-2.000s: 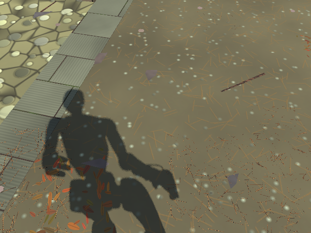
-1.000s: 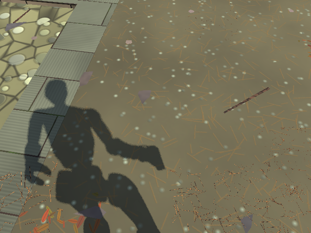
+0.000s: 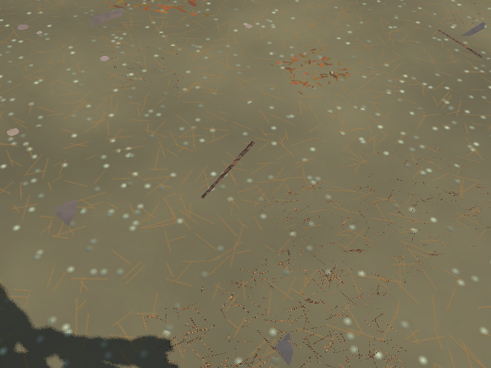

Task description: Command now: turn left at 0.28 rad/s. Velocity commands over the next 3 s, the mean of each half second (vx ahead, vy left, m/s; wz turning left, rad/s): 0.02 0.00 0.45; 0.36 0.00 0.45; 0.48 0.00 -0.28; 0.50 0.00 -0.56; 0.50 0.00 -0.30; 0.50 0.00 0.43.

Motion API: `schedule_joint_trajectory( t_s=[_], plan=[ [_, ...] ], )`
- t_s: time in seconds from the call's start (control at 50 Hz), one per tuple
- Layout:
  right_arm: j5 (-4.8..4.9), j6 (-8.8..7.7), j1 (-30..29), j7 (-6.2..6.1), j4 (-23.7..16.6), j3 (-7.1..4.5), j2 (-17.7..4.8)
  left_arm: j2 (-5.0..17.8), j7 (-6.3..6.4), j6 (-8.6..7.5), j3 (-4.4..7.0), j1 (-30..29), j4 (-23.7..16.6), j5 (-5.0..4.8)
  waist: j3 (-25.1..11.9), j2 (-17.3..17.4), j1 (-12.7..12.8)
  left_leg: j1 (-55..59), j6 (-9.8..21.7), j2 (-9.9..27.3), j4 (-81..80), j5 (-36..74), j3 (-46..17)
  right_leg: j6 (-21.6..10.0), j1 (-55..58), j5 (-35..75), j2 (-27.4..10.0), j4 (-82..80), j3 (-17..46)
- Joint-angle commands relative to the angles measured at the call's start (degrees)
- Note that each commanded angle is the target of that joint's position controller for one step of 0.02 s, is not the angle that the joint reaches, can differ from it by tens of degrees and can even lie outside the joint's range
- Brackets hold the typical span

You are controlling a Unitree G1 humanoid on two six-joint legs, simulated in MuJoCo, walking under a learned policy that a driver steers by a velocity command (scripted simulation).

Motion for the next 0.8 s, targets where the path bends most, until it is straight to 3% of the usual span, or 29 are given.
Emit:
schedule_joint_trajectory(
  t_s=[0.02, 0.08, 0.12, 0.14, 0.16, 0.18, 0.2, 0.22, 0.24, 0.28, 0.32, 0.36, 0.4, 0.42, 0.44, 0.46, 0.48, 0.5, 0.52, 0.54, 0.56, 0.58, 0.62, 0.7, 0.8],
  plan=[
    [0.14, -1.07, -4.21, -0.25, -4.56, -2.53, -10.66, 8.46, 1.67, 0.27, 3.39, 0.9, -3.28, -0.71, -3.85, 10.61, 2.38, -1.38, 8.9, 7.95, -7.9, 18.29, -13.77, 0.47, 1.63, 3.86, -0.82, 2.98, -0.59],
    [0.24, -1.15, -3.49, -0.68, -5.18, -2.69, -10.46, 7.3, 1.69, 1.03, 3.92, 2.06, -3.9, -0.82, -5.05, 10.0, 2.12, -2.57, 9.53, 7.42, -6.55, 16.81, -16.1, -0.68, 1.97, 3.31, -1.24, 3.05, -0.01],
    [0.59, -0.65, -5.14, -1.0, -6.49, -2.57, -9.52, 8.09, 1.41, 0.92, 4.65, 4.16, -3.57, -0.82, -5.43, 5.53, 2.8, -6.89, 7.23, 4.38, -2.21, 13.85, -12.98, -2.26, 5.39, 5.79, -4.34, -0.78, 1.56],
    [0.84, -0.37, -5.98, -1.07, -7.25, -2.32, -8.34, 9.6, 1.37, 0.93, 5.24, 5.78, -3.2, -0.66, -5.11, 0.24, 3.14, -10.95, 4.65, 1.29, 3.53, 10.15, -8.53, -4.32, 7.68, 8.54, -8.77, -4.84, 4.92],
    [0.79, -0.03, -5.2, -0.94, -7.61, -2.01, -6.96, 11.53, 1.34, 0.9, 5.79, 6.78, -2.98, -0.37, -4.66, -6.94, 2.99, -15.19, 1.9, -2.52, 11.29, 3.1, -2.62, -8.68, 9.51, 15.17, -16.78, -9.45, 12.39],
    [0.25, 0.2, -4.72, -0.66, -8.2, -2.2, -6.92, 11.34, 1.52, 0.51, 5.58, 5.71, -3.7, 0.04, -5.24, -12.04, 2.84, -18.64, 0.38, -1.93, 22.78, -16.79, 0.07, -14.2, 9.84, 24.04, -25.11, -11.65, 18.67],
    [0.23, 0.54, -4.82, -0.37, -8.27, -3.18, -8.91, 10.21, 1.67, -0.05, 4.93, 5.37, -4.5, 0.25, -5.03, -7.84, 2.73, -20.8, -0.36, -0.13, 33.46, -21.05, -1.89, -17.23, 9.29, 29.99, -28.09, -12.13, 19.71],
    [0.82, 1.1, -4.03, -0.2, -7.96, -3.53, -8.71, 9.96, 1.78, -0.49, 4.76, 2.73, -5.2, -0.01, -4.18, -4.04, 1.12, -21.14, -0.68, 1.23, 36.18, -18.95, -2.84, -16.1, 8.41, 30.05, -26.57, -11.82, 15.68],
    [1.03, 1.63, -3.8, -0.1, -7.93, -3.13, -7.23, 10.63, 1.75, -0.79, 5.02, 0.24, -5.34, -0.65, -2.44, -3.42, 0.22, -21.48, -1.11, 2.54, 32.88, -15.24, -2.35, -13.63, 7.72, 27.55, -23.81, -12.11, 10.77],
    [0.74, 1.96, -5.84, 0.33, -8.74, -2.37, -5.39, 11.91, 1.98, -0.69, 5.46, 0.66, -4.59, -0.75, -1.9, -5.08, 1.68, -19.27, -2.34, 2.73, 27.27, -10.07, 0.7, -11.6, 7.76, 28.07, -20.38, -11.86, 4.13],
    [0.87, 1.87, -7.05, 1.43, -10.2, -1.73, -4.31, 12.51, 2.08, -0.07, 5.77, 1.41, -4.08, -0.92, -3.77, -6.87, 2.59, -13.54, -2.34, 1.87, 19.3, -7.84, 3.51, -10.56, 7.97, 29.85, -18.54, -10.35, -0.95],
    [1.05, 2.02, -7.18, 2.22, -11.29, -2.0, -5.23, 13.62, 1.81, 0.29, 6.2, 2.73, -3.34, -1.61, -5.61, -8.14, 3.09, -9.51, -1.54, 0.45, 12.88, -6.36, 5.86, -9.92, 9.49, 31.32, -19.41, -8.37, -2.38],
    [0.99, 2.66, -5.08, 2.75, -11.46, -2.61, -6.09, 14.26, 1.27, 0.33, 6.42, 2.31, -2.99, -2.8, -6.3, -8.38, 1.61, -4.39, 0.38, -0.84, 4.56, -1.04, 7.94, -7.93, 8.78, 29.26, -20.18, -4.91, -3.76],
    [1.03, 3.04, -2.83, 2.57, -10.82, -3.03, -6.38, 13.83, 0.89, 0.22, 6.38, 2.73, -2.57, -3.38, -7.18, -7.5, 0.61, 1.0, 2.07, -2.48, -0.56, 2.64, 9.25, -5.87, 6.09, 22.24, -19.69, -2.42, -5.4],
    [1.1, 3.28, 1.08, 1.81, -9.68, -4.19, -8.61, 11.79, 0.34, -0.07, 5.9, 5.47, -1.34, -3.03, -8.55, -3.68, -0.38, 9.92, 4.58, -3.35, -3.96, 4.75, 7.19, -2.9, 0.06, 11.89, -17.54, 3.79, -8.01],
    [1.59, 3.01, 7.15, 0.75, -8.74, -6.15, -14.44, 7.82, -0.12, -0.38, 4.58, 4.18, -2.56, -0.84, -8.76, 9.2, -2.15, 20.81, 9.97, 6.88, -7.63, 9.74, -9.21, 1.76, -15.23, -8.72, -11.66, 21.06, -12.46],
    [-0.11, 0.97, 9.3, 1.22, -9.9, -6.5, -19.16, 6.1, 0.17, -1.21, 3.75, -1.53, -7.75, -0.48, -9.98, 16.82, -3.74, 21.58, 23.49, 19.83, -14.7, -4.82, -37.9, 4.21, -31.78, -24.76, -2.21, 34.89, -4.21],
    [-0.61, -1.14, 8.76, 1.86, -10.06, -5.22, -15.16, 9.44, -0.11, -2.0, 4.64, -4.33, -7.95, -2.22, -8.41, 8.35, -5.12, 19.81, 24.2, 20.59, -18.66, -14.81, -38.18, 3.23, -34.83, -22.04, -4.42, 39.06, 3.83],
    [-0.14, -2.43, 6.38, 1.65, -9.96, -4.23, -12.25, 10.66, -0.57, -2.67, 5.04, -4.73, -8.19, -3.3, -4.16, 9.15, -3.27, 16.55, 21.29, 18.22, -20.08, -22.26, -33.96, 1.49, -35.81, -16.01, -6.0, 37.36, 4.77],
    [0.51, -2.98, 3.52, 1.26, -10.39, -3.57, -10.22, 11.93, -0.38, -3.19, 5.67, -3.41, -6.8, -2.76, -1.3, 6.91, -1.55, 13.51, 18.29, 15.56, -20.2, -22.24, -29.89, 0.97, -34.65, -10.77, -7.14, 34.95, 4.52],
    [0.74, -3.04, 1.37, 0.73, -10.79, -3.05, -9.17, 12.41, -0.11, -3.58, 5.95, -2.86, -6.24, -1.68, -0.22, 7.19, -0.46, 11.52, 16.66, 13.49, -20.57, -18.71, -26.57, 1.27, -33.03, -5.69, -7.67, 31.23, 4.75],
    [0.25, -3.1, 0.92, 0.22, -11.26, -2.71, -8.71, 11.82, -0.24, -3.99, 5.91, -2.37, -5.79, -1.18, -0.36, 7.83, 0.17, 9.65, 15.7, 11.38, -21.29, -15.42, -23.76, 1.64, -29.85, -1.49, -7.51, 29.06, 4.61],
    [-0.35, -3.62, 2.24, -0.42, -11.55, -2.8, -9.03, 9.89, -0.68, -4.81, 5.5, -2.05, -5.17, -1.02, -1.34, 6.23, 0.27, 9.2, 15.29, 9.28, -21.61, -7.29, -19.8, 2.73, -27.23, 5.32, -5.98, 24.32, 3.52],
    [0.31, -3.95, 5.47, -0.91, -11.13, -3.39, -10.23, 6.86, -1.17, -5.37, 4.31, -5.64, -6.05, -1.5, -0.59, 6.81, -1.28, 6.5, 14.34, 7.02, -20.43, -1.03, -15.72, 4.89, -22.43, 12.17, -3.58, 9.99, 3.26],
    [0.93, -3.65, 9.56, -0.67, -9.89, -3.45, -10.24, 6.81, -2.51, -6.32, 3.59, -9.63, -7.52, -2.4, 0.19, 7.49, -3.56, 5.23, 14.19, 8.26, -17.74, -0.93, -17.07, 4.93, -16.96, 13.15, -2.83, 1.27, 2.89]
  ],
)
